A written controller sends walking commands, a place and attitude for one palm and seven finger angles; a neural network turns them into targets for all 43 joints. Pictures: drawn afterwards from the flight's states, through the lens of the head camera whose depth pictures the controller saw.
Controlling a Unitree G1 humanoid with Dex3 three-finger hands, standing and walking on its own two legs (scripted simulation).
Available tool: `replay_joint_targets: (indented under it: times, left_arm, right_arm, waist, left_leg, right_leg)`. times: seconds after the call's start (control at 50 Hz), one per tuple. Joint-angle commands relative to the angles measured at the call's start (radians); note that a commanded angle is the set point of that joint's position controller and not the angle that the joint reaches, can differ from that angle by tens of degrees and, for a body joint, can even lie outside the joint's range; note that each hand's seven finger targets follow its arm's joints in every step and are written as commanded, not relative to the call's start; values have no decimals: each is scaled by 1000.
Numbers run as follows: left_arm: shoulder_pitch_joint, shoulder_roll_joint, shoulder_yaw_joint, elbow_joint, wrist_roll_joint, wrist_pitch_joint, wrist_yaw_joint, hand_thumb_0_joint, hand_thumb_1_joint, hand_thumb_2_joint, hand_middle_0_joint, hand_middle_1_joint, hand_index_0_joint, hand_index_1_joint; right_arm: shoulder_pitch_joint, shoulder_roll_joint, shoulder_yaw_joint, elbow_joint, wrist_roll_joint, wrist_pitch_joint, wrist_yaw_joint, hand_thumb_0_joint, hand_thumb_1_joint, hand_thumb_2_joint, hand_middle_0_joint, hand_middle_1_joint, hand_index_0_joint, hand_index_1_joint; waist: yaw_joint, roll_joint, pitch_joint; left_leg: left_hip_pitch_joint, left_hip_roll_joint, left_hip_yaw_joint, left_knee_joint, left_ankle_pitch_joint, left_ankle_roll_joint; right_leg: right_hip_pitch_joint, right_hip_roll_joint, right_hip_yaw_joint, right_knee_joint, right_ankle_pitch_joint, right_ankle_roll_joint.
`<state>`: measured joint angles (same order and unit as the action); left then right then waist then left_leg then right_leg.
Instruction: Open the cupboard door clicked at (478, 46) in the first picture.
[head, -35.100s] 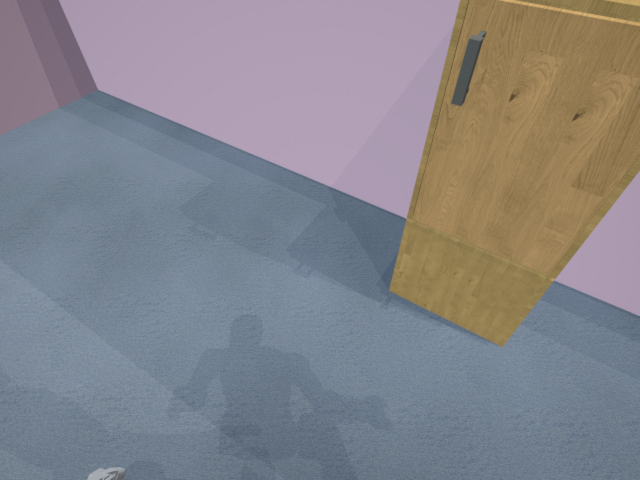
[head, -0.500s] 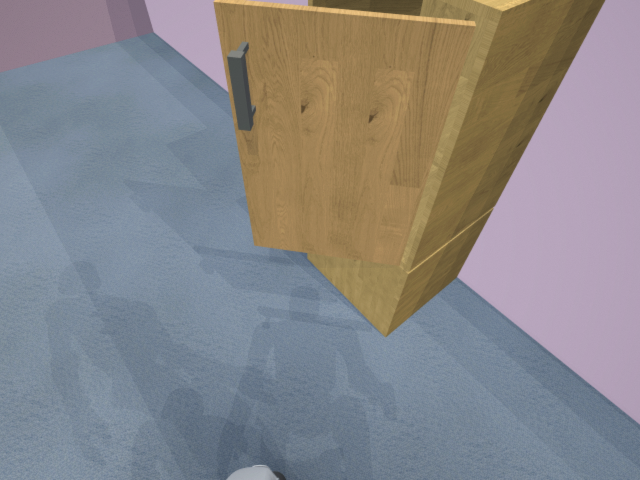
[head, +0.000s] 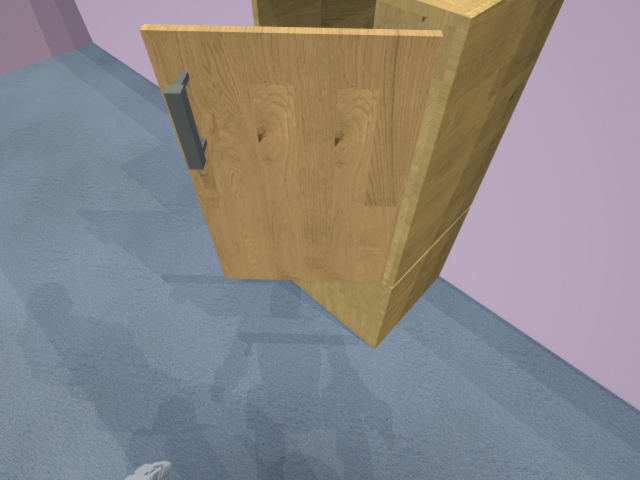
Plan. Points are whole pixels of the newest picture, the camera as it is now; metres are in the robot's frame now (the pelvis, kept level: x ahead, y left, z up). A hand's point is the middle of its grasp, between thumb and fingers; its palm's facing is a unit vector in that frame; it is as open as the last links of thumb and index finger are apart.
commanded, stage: come to a stop and stand still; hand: left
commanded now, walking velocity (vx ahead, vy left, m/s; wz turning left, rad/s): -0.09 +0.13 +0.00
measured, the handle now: (190, 122) +0.57 +0.21 +0.13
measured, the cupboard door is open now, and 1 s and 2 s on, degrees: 41 41 41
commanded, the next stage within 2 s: look again from close up in 1.60 s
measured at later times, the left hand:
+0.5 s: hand out of the picture +0.01 +0.20 -0.18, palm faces +0.03 -0.97 -0.25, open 7.4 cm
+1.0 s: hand out of the picture +0.01 +0.17 -0.17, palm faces -0.03 -0.97 -0.24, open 7.4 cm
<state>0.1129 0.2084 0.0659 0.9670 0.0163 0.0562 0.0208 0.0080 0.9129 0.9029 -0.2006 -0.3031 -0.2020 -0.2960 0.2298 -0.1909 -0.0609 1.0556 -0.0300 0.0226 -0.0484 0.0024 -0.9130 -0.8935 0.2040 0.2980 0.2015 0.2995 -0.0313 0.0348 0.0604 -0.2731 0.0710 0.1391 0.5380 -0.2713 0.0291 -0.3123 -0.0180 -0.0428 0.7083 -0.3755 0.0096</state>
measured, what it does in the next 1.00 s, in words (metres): steps on the spot: right foot, then left foot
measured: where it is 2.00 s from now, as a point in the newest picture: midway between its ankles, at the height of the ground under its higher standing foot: outside the picture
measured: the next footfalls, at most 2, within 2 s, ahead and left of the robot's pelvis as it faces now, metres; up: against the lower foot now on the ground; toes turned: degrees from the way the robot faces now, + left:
right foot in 0.04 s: +0.02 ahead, -0.12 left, +0.00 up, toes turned -3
left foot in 0.34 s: +0.02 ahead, +0.10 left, +0.00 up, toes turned +2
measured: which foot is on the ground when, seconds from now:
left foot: down 0.00-0.04, up 0.06-0.32, down 0.34-1.00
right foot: up 0.00-0.02, down 0.04-1.00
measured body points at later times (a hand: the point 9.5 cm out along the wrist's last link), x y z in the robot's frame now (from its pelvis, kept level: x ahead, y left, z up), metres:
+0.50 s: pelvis -0.01 +0.01 -0.01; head +0.01 +0.00 +0.44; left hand +0.01 +0.25 -0.16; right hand +0.06 -0.22 -0.16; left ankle -0.01 +0.10 -0.74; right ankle -0.02 -0.14 -0.74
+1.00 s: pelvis -0.01 -0.01 +0.00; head +0.01 -0.03 +0.45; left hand +0.02 +0.22 -0.15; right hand +0.00 -0.25 -0.16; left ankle -0.01 +0.10 -0.74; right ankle -0.02 -0.14 -0.74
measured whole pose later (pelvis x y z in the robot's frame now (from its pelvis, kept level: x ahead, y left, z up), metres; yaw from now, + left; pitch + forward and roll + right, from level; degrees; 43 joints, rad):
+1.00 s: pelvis -0.01 -0.01 +0.00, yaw -2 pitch +0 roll +1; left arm 0.24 0.17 -0.02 1.08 0.02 0.00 0.02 0.01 0.90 0.90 -0.20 -0.30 -0.21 -0.30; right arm 0.25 -0.21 0.00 1.08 -0.01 -0.02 -0.02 0.01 -0.91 -0.89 0.20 0.30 0.20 0.30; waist 0.01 0.02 0.04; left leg -0.20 0.00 0.09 0.45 -0.25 0.01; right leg -0.22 -0.03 0.01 0.52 -0.29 0.01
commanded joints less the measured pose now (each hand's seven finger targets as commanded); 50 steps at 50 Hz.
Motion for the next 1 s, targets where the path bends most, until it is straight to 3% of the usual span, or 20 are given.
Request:
replay_joint_targets:
  times: [0.0,0.02,0.04,0.08,0.12,0.2,0.22,0.26,0.28,0.3,0.32,0.34,0.36,0.38,0.44,0.52,0.58,0.6,0.74,0.98]
  left_arm:
    - [147,136,20,-17,10,-45,12,0,900,900,-200,-300,-200,-300]
    - [137,189,20,-16,8,-54,13,0,900,900,-200,-300,-200,-300]
    - [137,192,14,-20,3,-56,16,0,900,900,-200,-300,-200,-300]
    - [76,149,9,-18,-1,-59,27,0,900,900,-200,-300,-200,-300]
    - [63,142,6,-21,0,-63,25,0,900,900,-200,-300,-200,-300]
    - [97,171,16,6,4,-66,20,0,900,900,-200,-300,-200,-300]
    - [95,175,16,14,3,-66,19,0,900,900,-200,-300,-200,-300]
    - [81,161,10,26,-6,-66,15,0,900,900,-200,-300,-200,-300]
    - [85,130,4,22,-9,-63,10,0,900,900,-200,-300,-200,-300]
    - [110,88,-3,19,-13,-58,8,0,900,900,-200,-300,-200,-300]
    - [154,60,-19,35,-3,-80,59,0,900,900,-200,-300,-200,-300]
    - [156,102,-22,-15,2,-70,53,0,900,900,-200,-300,-200,-300]
    - [148,84,-28,-7,6,-53,47,0,900,900,-200,-300,-200,-300]
    - [158,73,-38,-9,7,-53,38,0,900,900,-200,-300,-200,-300]
    - [186,69,-49,10,2,-59,25,0,900,900,-200,-300,-200,-300]
    - [177,80,-55,18,4,-59,15,0,900,900,-200,-300,-200,-300]
    - [187,88,-56,27,7,-60,12,0,900,900,-200,-300,-200,-300]
    - [196,93,-56,31,6,-61,11,0,900,900,-200,-300,-200,-300]
    - [197,105,-59,57,3,-72,10,0,900,900,-200,-300,-200,-300]
    - [164,107,-56,85,-1,-78,10,0,900,900,-200,-300,-200,-300]
  right_arm:
    - [63,-104,-30,-59,19,-1,18,0,-900,-900,200,300,200,300]
    - [48,-61,-16,-79,24,9,26,0,-900,-900,200,300,200,300]
    - [11,-56,-15,-86,23,28,25,0,-900,-900,200,300,200,300]
    - [25,-62,-14,-71,21,37,20,0,-900,-900,200,300,200,300]
    - [25,-70,-11,-62,24,30,27,0,-900,-900,200,300,200,300]
    - [5,-50,-3,-60,24,18,37,0,-900,-900,200,300,200,300]
    - [23,-48,-2,-56,24,15,36,0,-900,-900,200,300,200,300]
    - [72,-47,3,-34,21,2,34,0,-900,-900,200,300,200,300]
    - [81,-72,0,-30,19,-8,33,0,-900,-900,200,300,200,300]
    - [57,-115,-3,-44,12,-16,29,0,-900,-900,200,300,200,300]
    - [60,-149,-6,-118,22,-34,35,0,-900,-900,200,300,200,300]
    - [63,-129,6,-137,7,-31,34,0,-900,-900,200,300,200,300]
    - [44,-111,16,-158,8,-35,29,0,-900,-900,200,300,200,300]
    - [29,-107,25,-174,6,-37,26,0,-900,-900,200,300,200,300]
    - [37,-115,24,-188,14,-41,20,0,-900,-900,200,300,200,300]
    - [29,-121,23,-179,15,-46,24,0,-900,-900,200,300,200,300]
    - [17,-125,26,-159,13,-50,27,0,-900,-900,200,300,200,300]
    - [12,-126,27,-155,14,-51,28,0,-900,-900,200,300,200,300]
    - [20,-120,34,-100,16,-60,28,0,-900,-900,200,300,200,300]
    - [48,-94,47,-8,16,-61,24,0,-900,-900,200,300,200,300]
  waist:
    - [30,-135,-137]
    - [38,-274,-107]
    - [60,-198,-115]
    - [25,-254,-112]
    - [24,-233,-102]
    - [47,-194,-84]
    - [37,-202,-84]
    - [13,-182,-90]
    - [18,-96,-102]
    - [39,37,-109]
    - [11,121,-144]
    - [36,202,-154]
    - [36,268,-86]
    - [53,275,-47]
    - [49,66,-78]
    - [35,-49,-28]
    - [37,-16,3]
    - [38,-34,-2]
    - [34,-76,-36]
    - [38,-57,-20]
  left_leg:
    - [-74,71,-81,96,205,-26]
    - [-145,-52,-40,269,-279,-70]
    - [-142,-62,-121,416,-360,-65]
    - [-203,-45,-157,516,-295,-72]
    - [-194,-50,-138,460,-254,-87]
    - [-108,-70,-88,180,-197,-92]
    - [-68,-70,-83,84,-150,-91]
    - [86,-71,-79,-122,55,-79]
    - [158,-6,-137,-141,203,-51]
    - [158,95,-229,-137,342,1]
    - [134,120,-163,10,604,-11]
    - [57,94,-216,-38,397,13]
    - [16,105,-265,-113,369,20]
    - [-7,114,-270,-133,384,43]
    - [52,90,-241,-108,328,57]
    - [35,50,-215,-149,123,34]
    - [18,44,-214,-199,22,33]
    - [23,44,-209,-199,8,32]
    - [84,29,-171,-175,95,22]
    - [79,31,-156,-178,141,4]
  right_leg:
    - [259,-214,192,-331,570,-74]
    - [203,-388,288,-364,769,-182]
    - [149,-397,277,-367,819,-225]
    - [207,-313,206,-314,919,-210]
    - [234,-285,158,-307,920,-189]
    - [249,-275,174,-310,798,-173]
    - [239,-271,176,-292,760,-163]
    - [156,-226,150,-255,606,-103]
    - [86,-169,113,-222,442,-57]
    - [51,-111,73,-216,293,-17]
    - [88,-107,52,-138,309,-35]
    - [83,-72,43,-116,90,-54]
    - [37,-31,2,-62,-29,-44]
    - [22,-14,-1,-63,-45,-36]
    - [36,-22,41,-137,59,-40]
    - [19,-47,89,-192,122,-36]
    - [12,-51,93,-211,114,-33]
    - [13,-53,98,-218,116,-32]
    - [29,-77,123,-260,190,-31]
    - [76,-85,117,-292,225,-42]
